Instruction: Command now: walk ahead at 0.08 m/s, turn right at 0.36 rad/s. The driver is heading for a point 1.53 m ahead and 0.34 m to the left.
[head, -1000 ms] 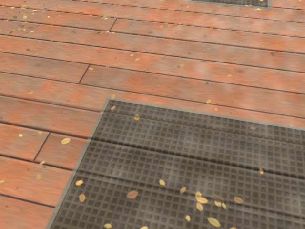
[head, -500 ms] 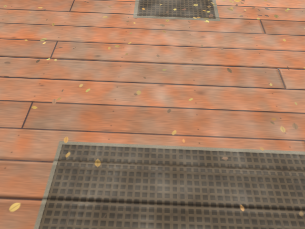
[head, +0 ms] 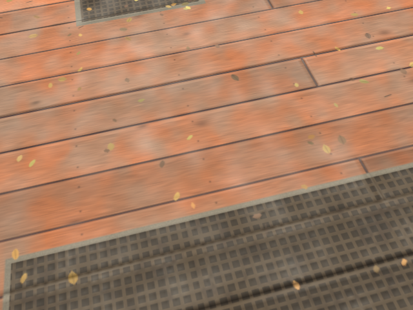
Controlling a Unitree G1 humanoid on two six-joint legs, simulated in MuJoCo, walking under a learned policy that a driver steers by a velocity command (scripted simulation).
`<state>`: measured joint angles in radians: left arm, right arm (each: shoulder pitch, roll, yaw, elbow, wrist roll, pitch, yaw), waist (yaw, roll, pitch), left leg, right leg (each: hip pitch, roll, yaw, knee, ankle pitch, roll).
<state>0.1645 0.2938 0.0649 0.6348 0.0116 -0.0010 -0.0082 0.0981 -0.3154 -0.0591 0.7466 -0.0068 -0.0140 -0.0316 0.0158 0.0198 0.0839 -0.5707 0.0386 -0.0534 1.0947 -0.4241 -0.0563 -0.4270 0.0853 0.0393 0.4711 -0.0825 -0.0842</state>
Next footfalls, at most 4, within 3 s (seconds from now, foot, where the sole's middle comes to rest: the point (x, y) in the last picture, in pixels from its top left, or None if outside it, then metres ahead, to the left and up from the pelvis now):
0.20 left None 0.11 0.17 -0.77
0.74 left None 0.07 0.19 -0.77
1.24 right None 0.18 0.00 -0.77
1.60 left None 0.16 0.25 -0.77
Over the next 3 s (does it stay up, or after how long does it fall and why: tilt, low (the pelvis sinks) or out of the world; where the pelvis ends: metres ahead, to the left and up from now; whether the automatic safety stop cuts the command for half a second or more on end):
stays up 0.22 0.16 0.01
